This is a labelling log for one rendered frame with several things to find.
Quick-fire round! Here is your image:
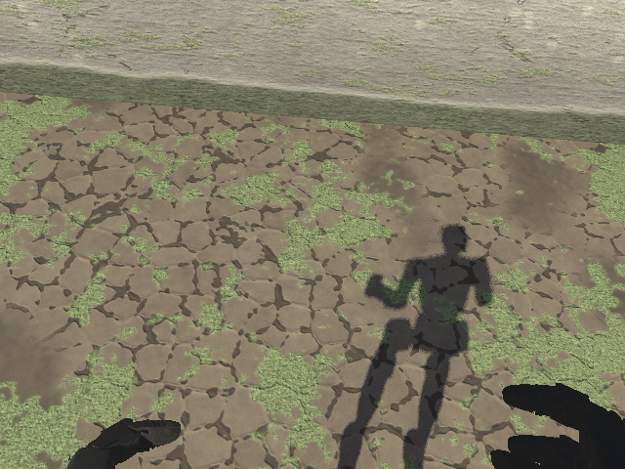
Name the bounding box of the left robot hand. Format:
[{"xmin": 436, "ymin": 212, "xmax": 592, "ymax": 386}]
[{"xmin": 66, "ymin": 418, "xmax": 181, "ymax": 469}]

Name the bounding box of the right robot hand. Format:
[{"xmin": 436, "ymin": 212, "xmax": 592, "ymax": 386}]
[{"xmin": 490, "ymin": 383, "xmax": 625, "ymax": 469}]

